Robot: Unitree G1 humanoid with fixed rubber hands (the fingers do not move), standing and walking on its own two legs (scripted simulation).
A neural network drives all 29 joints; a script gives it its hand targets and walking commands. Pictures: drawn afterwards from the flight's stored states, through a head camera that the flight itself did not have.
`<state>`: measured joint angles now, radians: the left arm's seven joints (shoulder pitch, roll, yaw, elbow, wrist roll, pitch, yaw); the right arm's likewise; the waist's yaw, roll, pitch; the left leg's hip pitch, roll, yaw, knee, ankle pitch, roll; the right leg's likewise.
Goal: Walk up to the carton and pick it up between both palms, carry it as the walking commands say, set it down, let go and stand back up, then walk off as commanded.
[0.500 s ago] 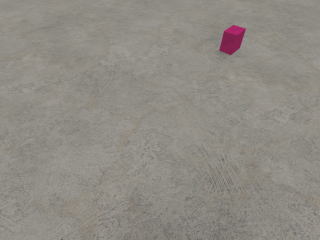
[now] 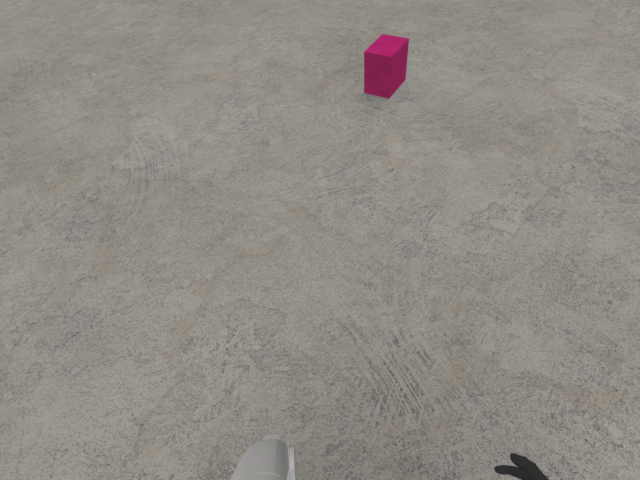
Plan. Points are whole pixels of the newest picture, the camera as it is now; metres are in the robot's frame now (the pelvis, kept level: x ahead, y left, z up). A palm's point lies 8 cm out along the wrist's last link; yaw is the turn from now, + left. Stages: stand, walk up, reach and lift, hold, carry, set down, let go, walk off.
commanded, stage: walk up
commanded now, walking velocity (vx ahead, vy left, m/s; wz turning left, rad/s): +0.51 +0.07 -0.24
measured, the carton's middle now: (385, 66) +2.26 -0.16 -0.67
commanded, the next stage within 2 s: none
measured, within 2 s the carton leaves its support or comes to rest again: neither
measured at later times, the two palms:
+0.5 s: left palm (178, 353) +0.33 +0.31 -0.15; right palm (499, 384) +0.28 -0.21 -0.12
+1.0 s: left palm (261, 238) +0.57 +0.19 -0.13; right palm (515, 241) +0.57 -0.31 -0.15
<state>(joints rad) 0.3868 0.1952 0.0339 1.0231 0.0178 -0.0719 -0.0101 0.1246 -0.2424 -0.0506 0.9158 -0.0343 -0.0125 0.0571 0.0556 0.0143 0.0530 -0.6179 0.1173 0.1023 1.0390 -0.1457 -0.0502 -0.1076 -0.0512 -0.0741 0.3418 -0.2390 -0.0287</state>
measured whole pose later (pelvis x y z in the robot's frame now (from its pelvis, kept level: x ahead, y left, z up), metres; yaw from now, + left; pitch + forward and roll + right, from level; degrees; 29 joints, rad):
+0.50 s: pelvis +0.30 +0.05 -0.01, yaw -3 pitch -1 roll -2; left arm 0.30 0.24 0.07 0.99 0.02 -0.02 -0.02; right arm 0.31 -0.22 -0.04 1.03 -0.01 -0.07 -0.01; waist -0.02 -0.02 0.05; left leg -0.19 0.07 0.15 0.43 -0.22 0.02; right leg -0.50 -0.08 -0.02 1.19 -0.25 0.01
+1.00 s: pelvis +0.54 -0.05 -0.01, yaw -3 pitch +0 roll +2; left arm 0.30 0.18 0.05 1.01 0.02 -0.10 -0.01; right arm 0.26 -0.24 -0.06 0.99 -0.03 -0.04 0.02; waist 0.03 0.03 0.03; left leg -0.52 0.13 0.09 1.15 -0.27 -0.02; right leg -0.23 -0.10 -0.16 0.42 -0.19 0.00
